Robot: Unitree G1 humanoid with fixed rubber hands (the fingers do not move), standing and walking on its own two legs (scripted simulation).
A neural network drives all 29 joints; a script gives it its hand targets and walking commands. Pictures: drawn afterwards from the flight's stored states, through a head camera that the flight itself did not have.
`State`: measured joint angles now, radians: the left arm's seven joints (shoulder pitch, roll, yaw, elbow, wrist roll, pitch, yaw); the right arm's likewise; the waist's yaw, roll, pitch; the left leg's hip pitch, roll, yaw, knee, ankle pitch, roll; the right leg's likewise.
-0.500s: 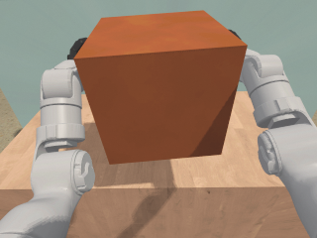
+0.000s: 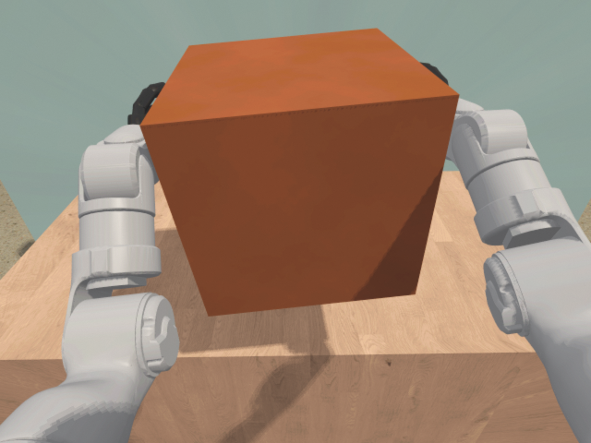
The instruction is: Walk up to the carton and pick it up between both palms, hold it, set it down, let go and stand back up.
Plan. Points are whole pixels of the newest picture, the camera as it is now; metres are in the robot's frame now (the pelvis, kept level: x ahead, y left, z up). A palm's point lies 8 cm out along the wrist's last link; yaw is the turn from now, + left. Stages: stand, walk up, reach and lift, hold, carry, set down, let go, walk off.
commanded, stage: hold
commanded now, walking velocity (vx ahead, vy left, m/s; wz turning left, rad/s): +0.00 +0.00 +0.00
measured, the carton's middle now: (297, 164) +0.38 -0.01 +0.25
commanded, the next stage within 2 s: none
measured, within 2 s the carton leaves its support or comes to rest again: neither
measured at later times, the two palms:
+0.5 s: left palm (134, 128) +0.36 +0.17 +0.32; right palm (437, 110) +0.36 -0.18 +0.32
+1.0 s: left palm (142, 142) +0.36 +0.17 +0.30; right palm (436, 118) +0.36 -0.19 +0.31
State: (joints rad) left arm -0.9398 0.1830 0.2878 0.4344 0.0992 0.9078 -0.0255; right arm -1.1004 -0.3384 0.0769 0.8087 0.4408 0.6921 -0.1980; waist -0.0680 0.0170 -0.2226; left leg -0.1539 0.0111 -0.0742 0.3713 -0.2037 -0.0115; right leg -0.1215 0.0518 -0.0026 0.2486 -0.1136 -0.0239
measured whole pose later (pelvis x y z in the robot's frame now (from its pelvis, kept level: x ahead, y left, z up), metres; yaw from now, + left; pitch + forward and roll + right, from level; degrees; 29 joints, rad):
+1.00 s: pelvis +0.00 +0.00 +0.00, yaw +0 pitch -1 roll -1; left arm -0.94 0.19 0.28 0.44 0.09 0.91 -0.02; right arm -1.10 -0.33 0.07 0.82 0.44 0.69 -0.20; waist -0.07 0.02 -0.23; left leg -0.17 0.01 -0.09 0.38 -0.20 -0.01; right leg -0.13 0.06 0.01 0.26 -0.12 -0.02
